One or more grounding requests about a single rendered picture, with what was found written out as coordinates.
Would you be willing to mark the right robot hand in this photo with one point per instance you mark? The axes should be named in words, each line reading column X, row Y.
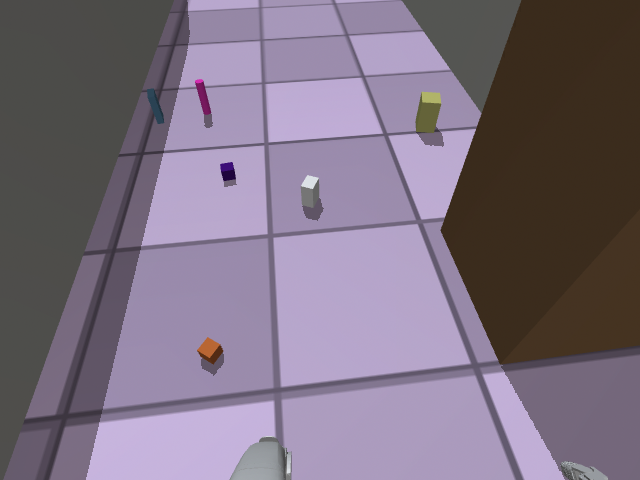
column 574, row 471

